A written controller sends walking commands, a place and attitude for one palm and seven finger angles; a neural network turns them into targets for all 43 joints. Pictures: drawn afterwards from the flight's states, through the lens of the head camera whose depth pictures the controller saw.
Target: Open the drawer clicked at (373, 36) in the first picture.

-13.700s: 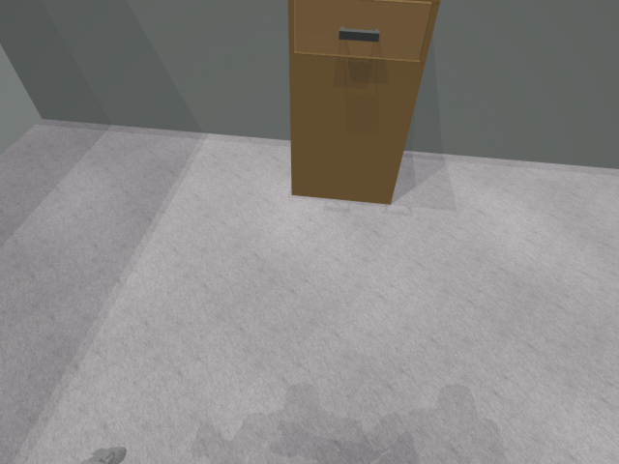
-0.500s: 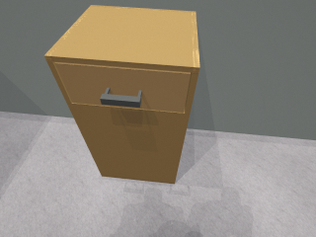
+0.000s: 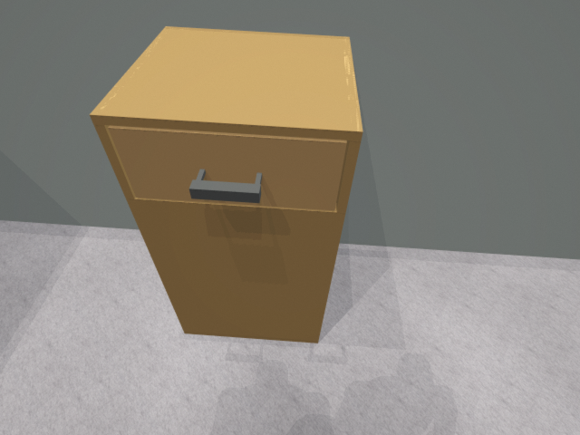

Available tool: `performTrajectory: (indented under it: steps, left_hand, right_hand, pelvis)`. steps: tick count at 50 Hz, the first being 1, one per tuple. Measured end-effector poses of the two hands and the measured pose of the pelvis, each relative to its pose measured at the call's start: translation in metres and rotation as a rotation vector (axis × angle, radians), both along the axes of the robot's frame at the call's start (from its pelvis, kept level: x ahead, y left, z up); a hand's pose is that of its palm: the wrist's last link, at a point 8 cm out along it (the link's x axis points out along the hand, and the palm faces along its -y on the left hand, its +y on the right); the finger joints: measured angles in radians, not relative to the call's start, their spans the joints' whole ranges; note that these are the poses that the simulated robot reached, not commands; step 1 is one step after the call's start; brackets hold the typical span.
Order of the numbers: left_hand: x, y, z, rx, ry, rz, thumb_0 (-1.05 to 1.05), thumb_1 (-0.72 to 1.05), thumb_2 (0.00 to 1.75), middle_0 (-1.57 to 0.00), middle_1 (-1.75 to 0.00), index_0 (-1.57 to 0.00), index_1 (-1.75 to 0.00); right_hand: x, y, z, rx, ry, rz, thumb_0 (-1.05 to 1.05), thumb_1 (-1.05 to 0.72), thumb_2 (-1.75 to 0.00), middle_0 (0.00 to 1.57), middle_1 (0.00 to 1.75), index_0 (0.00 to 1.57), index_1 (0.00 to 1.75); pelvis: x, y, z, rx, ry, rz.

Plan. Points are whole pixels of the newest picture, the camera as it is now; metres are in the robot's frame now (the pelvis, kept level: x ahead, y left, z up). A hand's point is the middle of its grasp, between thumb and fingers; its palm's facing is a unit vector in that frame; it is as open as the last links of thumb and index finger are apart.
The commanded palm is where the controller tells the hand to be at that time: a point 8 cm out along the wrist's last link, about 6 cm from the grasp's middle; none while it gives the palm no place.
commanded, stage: look again from close up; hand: left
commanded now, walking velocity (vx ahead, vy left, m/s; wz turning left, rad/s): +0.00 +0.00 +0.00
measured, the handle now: (228, 183) +0.55 +0.17 +0.01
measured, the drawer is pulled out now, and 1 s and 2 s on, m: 0.00 0.00 0.00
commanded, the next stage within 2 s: raise the hand with hooked fingers in 0.54 s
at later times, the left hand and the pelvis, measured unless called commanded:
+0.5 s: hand out of the picture +0.04 +0.20 -0.18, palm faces +0.05 -0.98 -0.19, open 7.3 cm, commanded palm none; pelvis +0.02 +0.03 +0.00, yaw -1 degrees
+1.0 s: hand (146, 373) +0.21 +0.22 -0.04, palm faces -0.02 -0.35 -0.94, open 8.2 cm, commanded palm +0.16 +0.26 -0.01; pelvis -0.01 +0.03 -0.03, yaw -1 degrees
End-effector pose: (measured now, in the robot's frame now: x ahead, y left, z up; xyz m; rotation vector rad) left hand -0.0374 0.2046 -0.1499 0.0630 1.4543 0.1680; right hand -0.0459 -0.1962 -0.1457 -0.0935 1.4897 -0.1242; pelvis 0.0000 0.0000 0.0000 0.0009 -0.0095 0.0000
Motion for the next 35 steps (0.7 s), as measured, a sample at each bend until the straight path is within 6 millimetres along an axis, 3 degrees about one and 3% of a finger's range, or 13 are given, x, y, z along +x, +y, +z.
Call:
performTrajectory:
  steps: [7,15,19,25,33,35]
  left_hand:
    - [0.011,0.007,-0.003,0.022,-0.022,-0.05,0.01,0.9,0.9,-0.2,-0.29,-0.2,-0.3]
    - [0.058,0.025,-0.006,0.039,-0.151,-0.05,0.01,0.91,0.9,-0.2,-0.29,-0.2,-0.3]
    - [0.072,0.036,-0.002,0.051,-0.192,-0.052,0.01,0.92,0.9,-0.2,-0.29,-0.2,-0.3]
    - [0.071,0.045,0.002,0.052,-0.185,-0.062,0.01,0.92,0.9,-0.2,-0.29,-0.2,-0.3]
    - [0.046,0.048,-0.001,0.038,-0.114,-0.067,0.01,0.91,0.9,-0.2,-0.29,-0.2,-0.3]
    - [0.066,0.055,0.015,0.099,-0.207,-0.181,0.02,0.91,0.9,-0.21,-0.3,-0.2,-0.3]
  right_hand:
    - [0.019,-0.007,-0.006,-0.021,-0.066,-0.002,0.0,-0.91,-0.9,0.2,0.3,0.2,0.3]
    - [0.059,-0.009,0.0,-0.067,-0.181,0.006,0.0,-0.91,-0.9,0.2,0.3,0.19,0.3]
    - [0.07,-0.008,0.003,-0.083,-0.202,0.02,0.01,-0.92,-0.9,0.2,0.3,0.2,0.3]
    - [0.075,-0.003,0.005,-0.084,-0.209,0.026,0.01,-0.93,-0.9,0.2,0.3,0.2,0.3]
    - [0.064,0.007,0.005,-0.074,-0.174,0.022,0.01,-0.92,-0.9,0.2,0.3,0.2,0.3]
    - [0.068,0.006,0.01,-0.096,-0.249,0.029,0.01,-0.93,-0.9,0.2,0.3,0.2,0.3]
  pelvis:
    - [0.004,0.003,-0.008,-0.012,0.004,0.01]
    - [0.018,0.013,-0.008,-0.018,-0.012,0.002]
    - [0.02,0.019,-0.006,-0.019,-0.025,-0.003]
    - [0.018,0.028,-0.004,-0.016,-0.036,-0.011]
    - [0.012,0.037,-0.003,-0.016,-0.039,-0.019]
    - [0.007,0.039,-0.005,-0.008,-0.044,-0.03]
